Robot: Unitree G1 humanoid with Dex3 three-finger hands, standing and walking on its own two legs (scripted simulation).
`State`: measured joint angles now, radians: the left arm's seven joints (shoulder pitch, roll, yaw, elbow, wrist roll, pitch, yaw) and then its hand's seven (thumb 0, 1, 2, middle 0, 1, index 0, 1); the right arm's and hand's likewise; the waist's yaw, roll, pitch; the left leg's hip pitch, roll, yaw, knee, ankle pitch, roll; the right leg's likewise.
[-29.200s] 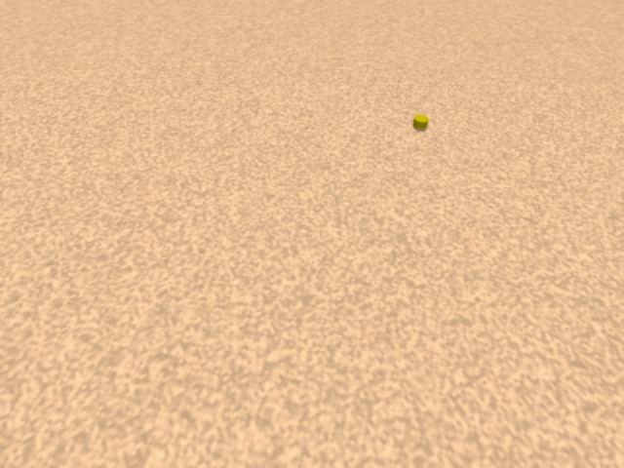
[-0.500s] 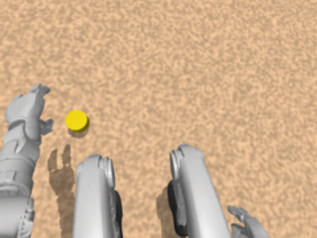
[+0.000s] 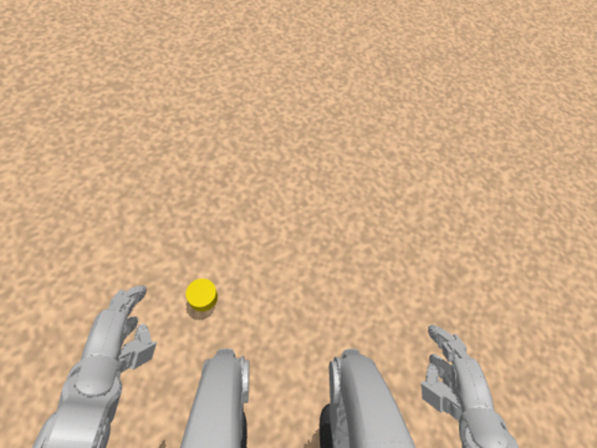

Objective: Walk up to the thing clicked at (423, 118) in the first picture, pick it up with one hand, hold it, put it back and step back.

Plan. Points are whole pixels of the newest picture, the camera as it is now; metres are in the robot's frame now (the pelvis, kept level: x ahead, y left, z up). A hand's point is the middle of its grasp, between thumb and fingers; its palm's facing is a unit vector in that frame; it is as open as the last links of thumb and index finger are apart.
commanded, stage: home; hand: left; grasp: from above
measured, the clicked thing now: (202, 295) +0.49 +0.22 -0.56
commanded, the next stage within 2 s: none
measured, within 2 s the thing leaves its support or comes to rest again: neither
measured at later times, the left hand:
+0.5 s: hand (101, 351) +0.23 +0.19 +0.09, palm faces +0.09 -0.97 -0.20, open 7.4 cm
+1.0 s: hand (100, 365) +0.22 +0.19 +0.09, palm faces +0.08 -0.98 -0.19, open 7.4 cm
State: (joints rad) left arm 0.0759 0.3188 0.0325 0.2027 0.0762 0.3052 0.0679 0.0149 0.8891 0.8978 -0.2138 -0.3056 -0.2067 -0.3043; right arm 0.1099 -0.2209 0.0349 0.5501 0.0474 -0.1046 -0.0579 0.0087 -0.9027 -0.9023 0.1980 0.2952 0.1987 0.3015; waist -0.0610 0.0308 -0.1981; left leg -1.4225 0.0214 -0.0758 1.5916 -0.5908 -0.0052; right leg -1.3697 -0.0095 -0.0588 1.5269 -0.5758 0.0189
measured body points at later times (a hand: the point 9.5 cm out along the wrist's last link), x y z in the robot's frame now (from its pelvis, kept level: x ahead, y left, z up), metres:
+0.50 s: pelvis +0.07 +0.01 +0.13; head +0.08 +0.01 +0.58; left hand +0.22 +0.24 +0.10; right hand +0.22 -0.24 +0.06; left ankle +0.07 +0.12 -0.55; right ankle +0.07 -0.13 -0.55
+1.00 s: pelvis +0.06 +0.00 +0.13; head +0.07 +0.01 +0.58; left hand +0.21 +0.24 +0.10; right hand +0.22 -0.23 +0.07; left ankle +0.07 +0.12 -0.55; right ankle +0.07 -0.14 -0.55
